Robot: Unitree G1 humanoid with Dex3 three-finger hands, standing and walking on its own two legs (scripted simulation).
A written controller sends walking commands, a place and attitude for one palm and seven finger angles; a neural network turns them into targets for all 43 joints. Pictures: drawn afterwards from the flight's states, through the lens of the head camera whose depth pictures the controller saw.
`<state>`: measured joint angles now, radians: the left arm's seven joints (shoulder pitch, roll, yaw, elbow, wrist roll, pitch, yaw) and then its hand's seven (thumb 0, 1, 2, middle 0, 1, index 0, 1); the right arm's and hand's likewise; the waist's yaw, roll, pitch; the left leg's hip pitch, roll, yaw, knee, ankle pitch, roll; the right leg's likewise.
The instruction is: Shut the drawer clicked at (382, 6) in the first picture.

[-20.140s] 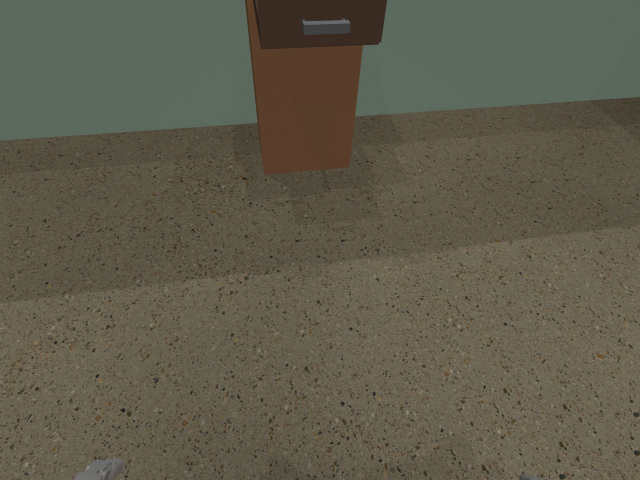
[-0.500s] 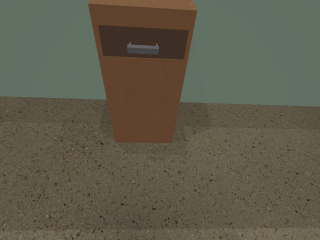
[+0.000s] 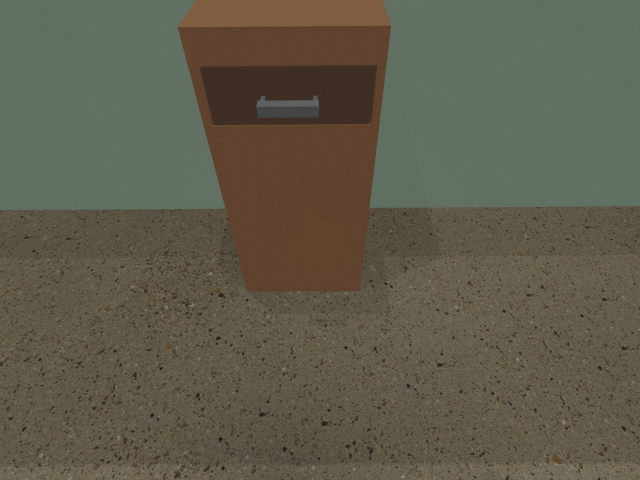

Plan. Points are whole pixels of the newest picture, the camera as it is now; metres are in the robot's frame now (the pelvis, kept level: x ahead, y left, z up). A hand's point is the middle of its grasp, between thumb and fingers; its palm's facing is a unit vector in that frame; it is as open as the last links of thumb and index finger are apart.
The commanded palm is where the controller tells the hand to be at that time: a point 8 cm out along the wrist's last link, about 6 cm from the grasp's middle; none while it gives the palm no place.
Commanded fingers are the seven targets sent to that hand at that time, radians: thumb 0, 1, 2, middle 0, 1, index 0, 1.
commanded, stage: let the arm hang, fingers relaxed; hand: left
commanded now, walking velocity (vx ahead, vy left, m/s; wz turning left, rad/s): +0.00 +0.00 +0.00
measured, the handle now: (288, 104) +0.87 +0.12 +0.03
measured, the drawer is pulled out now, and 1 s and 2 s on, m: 0.00 0.00 0.00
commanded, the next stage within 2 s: look to check the result in 0.30 s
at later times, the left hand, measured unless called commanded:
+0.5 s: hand out of the picture -0.01 +0.13 -0.18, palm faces +0.06 -0.98 -0.17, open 7.4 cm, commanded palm none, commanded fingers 0.00 0.90 0.90 -0.20 -0.30 -0.20 -0.30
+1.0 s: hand out of the picture +0.01 +0.12 -0.18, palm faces +0.06 -0.98 -0.18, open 7.4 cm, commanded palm none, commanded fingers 0.00 0.90 0.90 -0.20 -0.30 -0.20 -0.30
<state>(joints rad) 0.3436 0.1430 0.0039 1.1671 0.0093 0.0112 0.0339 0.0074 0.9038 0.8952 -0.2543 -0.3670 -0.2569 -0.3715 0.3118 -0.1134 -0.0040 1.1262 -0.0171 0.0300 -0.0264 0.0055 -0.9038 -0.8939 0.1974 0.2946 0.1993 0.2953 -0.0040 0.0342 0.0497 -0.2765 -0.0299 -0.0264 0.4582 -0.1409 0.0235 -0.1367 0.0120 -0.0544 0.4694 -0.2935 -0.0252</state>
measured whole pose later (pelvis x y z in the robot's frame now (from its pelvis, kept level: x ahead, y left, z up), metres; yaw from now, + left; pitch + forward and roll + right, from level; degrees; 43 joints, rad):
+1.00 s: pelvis +0.03 -0.03 +0.00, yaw +0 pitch -3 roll +0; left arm 0.31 0.10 0.01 1.15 0.00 -0.01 0.05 0.01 0.90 0.90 -0.20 -0.30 -0.20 -0.30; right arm 0.28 -0.12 0.00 1.14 -0.01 0.02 -0.05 0.00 -0.91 -0.89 0.20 0.29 0.20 0.30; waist 0.00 0.01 0.07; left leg -0.22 0.01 -0.04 0.46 -0.20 -0.02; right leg -0.05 0.06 -0.06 0.42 -0.32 -0.07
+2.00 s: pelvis +0.03 -0.03 +0.00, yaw +0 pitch -3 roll +0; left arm 0.31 0.12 0.01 1.15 0.00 -0.01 0.04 0.01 0.90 0.90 -0.20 -0.30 -0.20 -0.30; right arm 0.28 -0.12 0.00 1.15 -0.01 0.01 -0.05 0.00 -0.90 -0.89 0.20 0.29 0.20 0.30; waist 0.00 0.01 0.07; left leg -0.21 0.01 -0.04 0.44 -0.19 -0.02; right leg -0.05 0.05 -0.06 0.41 -0.32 -0.07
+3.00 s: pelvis +0.04 -0.04 +0.00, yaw +0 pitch -3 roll +0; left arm 0.28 0.14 0.02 1.15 0.00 -0.01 0.04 0.01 0.90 0.89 -0.20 -0.30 -0.20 -0.30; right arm 0.26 -0.15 0.00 1.15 -0.01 0.01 -0.05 0.00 -0.90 -0.89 0.20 0.29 0.20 0.30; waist 0.00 0.01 0.08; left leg -0.19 0.01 -0.04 0.43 -0.20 -0.03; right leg -0.03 0.06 -0.06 0.39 -0.32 -0.07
